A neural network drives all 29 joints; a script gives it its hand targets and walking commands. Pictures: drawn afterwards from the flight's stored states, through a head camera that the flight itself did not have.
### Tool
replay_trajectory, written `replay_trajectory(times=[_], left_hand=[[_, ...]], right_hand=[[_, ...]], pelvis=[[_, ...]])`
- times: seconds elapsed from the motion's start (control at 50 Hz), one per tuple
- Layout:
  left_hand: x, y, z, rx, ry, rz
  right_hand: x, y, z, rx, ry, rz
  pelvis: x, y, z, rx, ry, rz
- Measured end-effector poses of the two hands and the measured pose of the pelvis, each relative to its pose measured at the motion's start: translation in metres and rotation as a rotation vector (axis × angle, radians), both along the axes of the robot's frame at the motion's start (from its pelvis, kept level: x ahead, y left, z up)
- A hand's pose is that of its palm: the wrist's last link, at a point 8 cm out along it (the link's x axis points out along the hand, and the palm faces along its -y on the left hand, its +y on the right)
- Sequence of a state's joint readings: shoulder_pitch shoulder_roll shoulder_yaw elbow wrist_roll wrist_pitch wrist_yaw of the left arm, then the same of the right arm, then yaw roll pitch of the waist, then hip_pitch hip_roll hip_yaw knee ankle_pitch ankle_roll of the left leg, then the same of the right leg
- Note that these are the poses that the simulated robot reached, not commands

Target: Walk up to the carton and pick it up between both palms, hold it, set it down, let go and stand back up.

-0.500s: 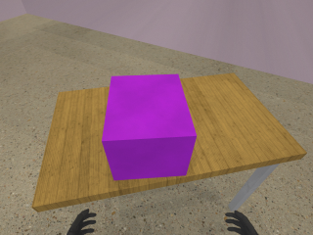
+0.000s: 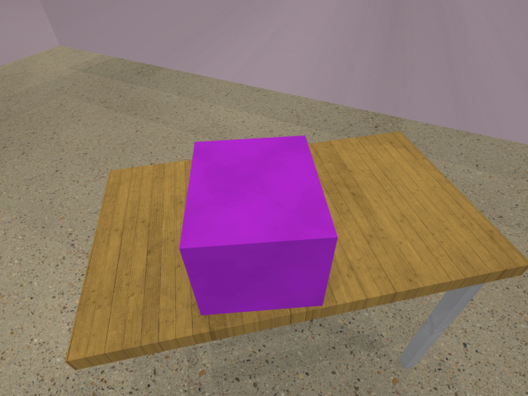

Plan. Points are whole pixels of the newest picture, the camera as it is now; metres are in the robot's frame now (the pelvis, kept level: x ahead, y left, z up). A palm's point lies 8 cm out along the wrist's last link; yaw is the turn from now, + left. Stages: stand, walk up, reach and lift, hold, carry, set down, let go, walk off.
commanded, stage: stand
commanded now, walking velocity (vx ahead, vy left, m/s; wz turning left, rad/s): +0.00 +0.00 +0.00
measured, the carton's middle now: (256, 220) +0.47 +0.03 +0.00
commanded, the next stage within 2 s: none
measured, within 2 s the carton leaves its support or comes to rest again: neither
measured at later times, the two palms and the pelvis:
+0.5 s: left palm out of the picture -0.04 +0.24 -0.14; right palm out of the picture -0.05 -0.20 -0.14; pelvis -0.03 +0.02 +0.00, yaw +0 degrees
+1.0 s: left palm out of the picture -0.11 +0.26 -0.15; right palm out of the picture -0.09 -0.19 -0.15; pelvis -0.06 +0.04 +0.00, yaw +0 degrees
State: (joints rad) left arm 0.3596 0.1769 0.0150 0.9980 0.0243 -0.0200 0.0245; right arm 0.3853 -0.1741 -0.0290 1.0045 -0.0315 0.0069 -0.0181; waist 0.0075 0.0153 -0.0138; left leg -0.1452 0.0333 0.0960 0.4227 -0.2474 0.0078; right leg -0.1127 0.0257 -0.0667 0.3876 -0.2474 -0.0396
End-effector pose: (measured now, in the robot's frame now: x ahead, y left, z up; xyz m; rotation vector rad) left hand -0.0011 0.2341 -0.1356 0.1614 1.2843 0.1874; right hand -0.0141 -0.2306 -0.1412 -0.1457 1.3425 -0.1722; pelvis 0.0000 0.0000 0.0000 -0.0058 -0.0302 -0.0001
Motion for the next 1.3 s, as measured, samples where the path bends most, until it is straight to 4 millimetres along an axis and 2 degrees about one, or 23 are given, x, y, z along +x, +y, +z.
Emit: replay_trajectory(times=[0.08,0.28,0.38,0.66,0.8,1.04,1.3], left_hand=[[-0.012,-0.004,-0.002,-0.017,0.029,0.008],[-0.015,-0.005,-0.005,-0.033,0.0,-0.01],[-0.021,-0.002,-0.006,-0.035,0.0,-0.014],[-0.07,0.014,-0.01,-0.032,0.086,0.0],[-0.093,0.019,-0.01,-0.03,0.128,0.015],[-0.113,0.021,-0.01,-0.029,0.163,0.039],[-0.1,0.017,-0.01,-0.032,0.153,0.038]], right_hand=[[-0.009,0.008,0.0,0.007,0.004,-0.021],[-0.011,0.018,0.0,0.005,-0.035,-0.008],[-0.019,0.022,0.0,0.004,-0.036,-0.006],[-0.064,0.033,-0.002,-0.002,0.031,-0.029],[-0.078,0.037,-0.004,-0.005,0.054,-0.039],[-0.075,0.039,-0.006,-0.005,0.04,-0.041],[-0.062,0.039,-0.006,-0.001,0.027,-0.042]], pelvis=[[-0.002,0.002,0.001,0.001,-0.011,-0.001],[-0.016,0.009,0.001,0.002,-0.036,-0.003],[-0.024,0.013,0.001,0.002,-0.041,-0.004],[-0.047,0.026,-0.001,0.005,-0.036,-0.003],[-0.054,0.032,-0.002,0.008,-0.028,-0.002],[-0.058,0.036,-0.004,0.012,-0.013,-0.003],[-0.051,0.034,-0.004,0.013,-0.002,-0.006]])
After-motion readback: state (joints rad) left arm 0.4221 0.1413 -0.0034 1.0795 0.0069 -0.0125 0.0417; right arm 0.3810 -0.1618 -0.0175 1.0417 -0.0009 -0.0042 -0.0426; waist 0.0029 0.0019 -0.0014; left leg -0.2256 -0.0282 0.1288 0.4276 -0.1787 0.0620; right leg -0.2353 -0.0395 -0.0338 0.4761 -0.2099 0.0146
